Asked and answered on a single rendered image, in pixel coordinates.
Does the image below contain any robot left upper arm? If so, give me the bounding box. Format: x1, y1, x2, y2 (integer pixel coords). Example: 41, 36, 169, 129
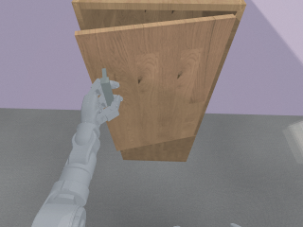
33, 203, 86, 227

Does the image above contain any cupboard door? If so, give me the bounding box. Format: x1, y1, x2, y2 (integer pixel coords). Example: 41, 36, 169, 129
75, 14, 237, 151

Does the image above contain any robot left hand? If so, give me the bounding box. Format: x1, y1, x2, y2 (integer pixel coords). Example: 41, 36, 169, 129
80, 79, 123, 128

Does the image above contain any robot left forearm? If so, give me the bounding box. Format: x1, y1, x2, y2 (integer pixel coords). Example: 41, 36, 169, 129
31, 122, 100, 227

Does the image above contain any handle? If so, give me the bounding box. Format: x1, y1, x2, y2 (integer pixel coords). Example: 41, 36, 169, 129
100, 68, 114, 107

